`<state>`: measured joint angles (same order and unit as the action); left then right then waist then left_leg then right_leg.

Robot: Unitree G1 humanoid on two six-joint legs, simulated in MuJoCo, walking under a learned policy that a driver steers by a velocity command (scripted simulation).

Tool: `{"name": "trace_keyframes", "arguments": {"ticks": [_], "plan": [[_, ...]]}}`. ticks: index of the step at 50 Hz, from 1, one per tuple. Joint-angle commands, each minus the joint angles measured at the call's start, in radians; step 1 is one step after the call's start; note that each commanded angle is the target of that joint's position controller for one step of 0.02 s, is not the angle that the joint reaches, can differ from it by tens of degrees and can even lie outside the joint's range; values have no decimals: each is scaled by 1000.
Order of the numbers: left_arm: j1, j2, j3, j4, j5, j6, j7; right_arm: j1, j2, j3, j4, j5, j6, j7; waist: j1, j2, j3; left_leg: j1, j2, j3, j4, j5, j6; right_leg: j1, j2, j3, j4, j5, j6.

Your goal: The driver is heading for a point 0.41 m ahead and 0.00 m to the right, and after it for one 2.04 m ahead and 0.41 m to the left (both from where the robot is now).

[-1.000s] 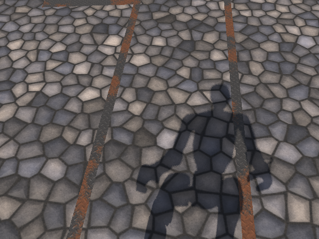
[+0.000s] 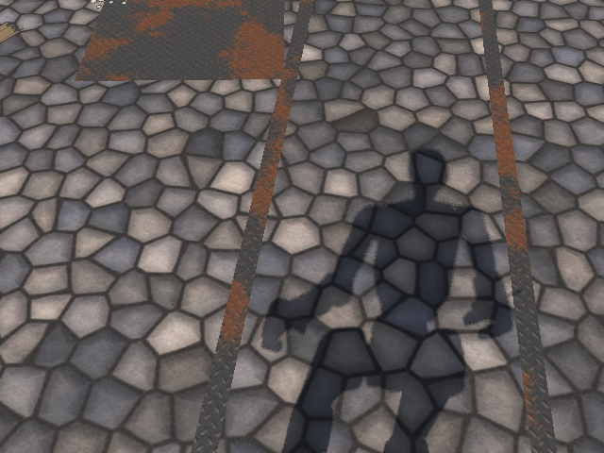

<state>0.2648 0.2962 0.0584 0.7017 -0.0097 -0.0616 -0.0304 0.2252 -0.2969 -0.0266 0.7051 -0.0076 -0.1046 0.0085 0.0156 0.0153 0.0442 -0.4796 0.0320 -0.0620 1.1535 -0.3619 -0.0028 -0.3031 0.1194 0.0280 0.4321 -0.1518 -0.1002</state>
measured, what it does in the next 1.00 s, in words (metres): walks ahead: left foot, then right foot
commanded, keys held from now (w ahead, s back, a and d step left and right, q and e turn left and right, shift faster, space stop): w+e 0.16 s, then w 0.12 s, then w+q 0.72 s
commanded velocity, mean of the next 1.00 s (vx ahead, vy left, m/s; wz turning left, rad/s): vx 0.50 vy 0.00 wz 0.09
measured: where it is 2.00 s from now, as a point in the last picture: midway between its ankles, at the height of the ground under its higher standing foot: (241, 222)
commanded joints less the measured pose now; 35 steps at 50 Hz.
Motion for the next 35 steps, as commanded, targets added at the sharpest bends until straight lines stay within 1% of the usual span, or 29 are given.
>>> {"name": "trace_keyframes", "arguments": {"ticks": [1,3,5,7,8,10,12,13,14,15,16,17,18,19,20,21,22,23,25,27,28,30,32,34,35], "plan": [[-22,132,33,-76,-1,-11,18,15,-105,-31,-78,-11,-2,-7,-35,-49,-69,-136,55,-12,-116,37,-47,109,-275,321,-208,262,-218],[-11,162,43,-68,-6,-7,31,-47,-76,-18,-97,-14,6,-12,-19,-58,-46,-107,40,14,-261,148,-76,32,-234,255,-215,266,-195],[9,171,47,-57,-12,1,40,-123,-56,-9,-110,-12,3,-9,15,-75,-43,-40,9,22,-430,318,-85,-11,-186,211,-199,201,-150],[53,173,48,-42,-15,11,45,-187,-59,-10,-121,0,-4,-3,49,-88,-54,14,-27,22,-541,427,-88,-4,-183,232,-178,137,-125],[70,174,49,-34,-18,15,45,-206,-67,-13,-127,7,-8,-1,56,-94,-57,26,-35,12,-574,436,-85,17,-193,258,-161,107,-117],[89,156,44,-22,-19,19,47,-205,-91,-24,-125,13,-15,7,54,-110,-67,31,-25,-13,-629,426,-64,97,-229,307,-111,52,-101],[90,147,42,-14,-12,20,46,-177,-110,-36,-118,12,-23,11,34,-132,-64,58,-14,-14,-651,367,-25,153,-266,349,-59,56,-83],[79,141,40,-14,-9,22,43,-134,-115,-43,-107,10,-27,10,5,-139,-66,115,-19,5,-679,339,-1,158,-260,350,-19,90,-69],[79,115,31,-16,-3,21,40,-58,-136,-57,-90,2,-30,5,-33,-131,-106,233,-14,12,-701,317,32,149,-218,324,74,167,-45],[82,68,11,-31,10,18,36,73,-181,-69,-78,-11,-33,-1,-89,-53,-227,432,116,-116,-687,294,96,83,-166,251,314,98,-12],[234,6,-8,-39,-11,4,34,178,-285,-100,-33,-15,-19,3,-46,254,-347,757,312,-552,-755,120,284,-246,-14,114,671,-223,69],[218,72,-3,-30,-21,-3,35,218,-215,-88,-13,18,-14,16,-74,262,-317,775,353,-786,-872,-157,315,-422,-40,140,808,-417,79],[96,140,15,-46,-22,-7,34,159,-151,-68,-25,24,-11,16,-89,142,-171,663,313,-679,-891,-195,271,-476,-99,137,847,-335,71],[5,138,13,-67,-9,-11,35,108,-130,-58,-39,12,-3,16,-85,63,-107,554,263,-557,-891,-97,245,-462,-134,95,821,-264,68],[-46,124,12,-86,9,-20,35,79,-117,-52,-40,8,3,18,-73,40,-43,463,222,-476,-904,28,246,-459,-157,79,756,-220,70],[-47,111,14,-89,19,-26,33,65,-104,-46,-42,4,4,15,-49,59,-40,415,184,-419,-914,128,235,-412,-181,79,691,-180,73],[-37,94,11,-89,21,-29,30,62,-97,-44,-43,4,7,14,-35,81,-47,391,154,-381,-926,196,232,-372,-183,67,639,-165,81],[-30,79,7,-87,22,-31,28,66,-98,-45,-39,10,8,11,-27,94,-59,380,141,-350,-932,253,238,-348,-181,54,583,-168,91],[-65,55,-3,-95,25,-31,27,81,-123,-53,-27,21,13,1,-30,92,-61,339,131,-302,-942,328,254,-312,-166,27,450,-155,117],[-138,29,-17,-106,23,-36,23,96,-152,-64,-15,27,22,-11,-50,84,-51,289,113,-258,-945,336,243,-253,-151,20,303,-45,134],[-171,27,-19,-109,19,-39,19,107,-160,-67,-9,29,27,-15,-61,83,-46,268,104,-247,-944,328,235,-219,-139,19,242,20,140],[-224,38,-17,-115,10,-45,13,142,-164,-69,4,31,37,-20,-80,82,-45,250,101,-252,-933,311,222,-162,-115,23,163,119,150],[-265,52,-11,-126,4,-51,10,171,-161,-70,15,37,46,-23,-88,81,-42,261,106,-283,-905,274,210,-124,-102,39,108,138,147],[-271,74,0,-132,0,-57,10,175,-161,-72,18,39,53,-25,-73,91,-42,278,115,-331,-868,233,192,-71,-100,50,60,110,132],[-249,83,7,-127,-2,-60,12,166,-159,-73,16,39,57,-26,-52,98,-46,276,112,-347,-840,223,179,-21,-102,47,33,99,119]]}}
Keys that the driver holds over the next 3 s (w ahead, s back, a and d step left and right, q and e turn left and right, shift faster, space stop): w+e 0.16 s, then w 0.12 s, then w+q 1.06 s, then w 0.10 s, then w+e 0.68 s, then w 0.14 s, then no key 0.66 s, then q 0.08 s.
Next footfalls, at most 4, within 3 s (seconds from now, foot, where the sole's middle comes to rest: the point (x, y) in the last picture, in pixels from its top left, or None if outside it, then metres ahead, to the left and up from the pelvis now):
0.28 left None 0.35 0.14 -0.77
0.76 right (373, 412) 0.55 -0.11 -0.77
1.24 left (238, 316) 0.78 0.21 -0.77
1.80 right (279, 204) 1.15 0.12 -0.77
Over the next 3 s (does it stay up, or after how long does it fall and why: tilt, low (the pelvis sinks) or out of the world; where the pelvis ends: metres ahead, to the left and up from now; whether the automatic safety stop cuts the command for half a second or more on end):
stays up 1.41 0.25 0.00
